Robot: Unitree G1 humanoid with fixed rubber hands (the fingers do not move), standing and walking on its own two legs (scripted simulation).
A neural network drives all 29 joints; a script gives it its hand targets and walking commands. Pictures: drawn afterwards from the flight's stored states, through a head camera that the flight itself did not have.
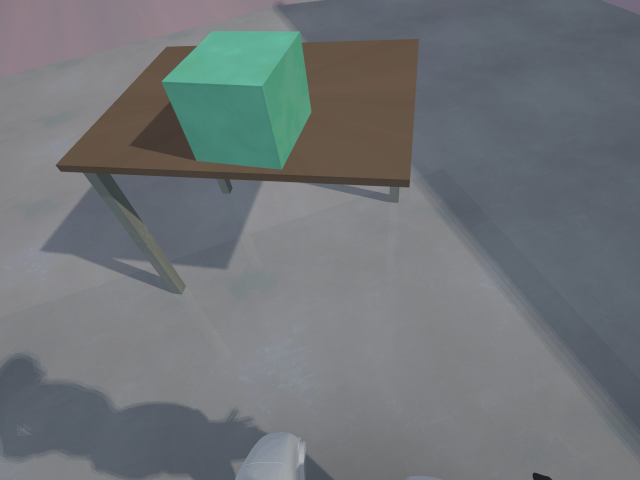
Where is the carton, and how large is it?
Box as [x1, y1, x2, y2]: [162, 31, 310, 169]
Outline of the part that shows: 212,31 162,81 196,160 281,169 310,113 310,105 299,31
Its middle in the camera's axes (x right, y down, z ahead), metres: -0.17 -0.34 +0.91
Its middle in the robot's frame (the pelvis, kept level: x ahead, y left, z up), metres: +0.89 +0.24 +0.01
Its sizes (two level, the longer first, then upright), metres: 0.238 0.225 0.204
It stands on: a table, 0.67 m high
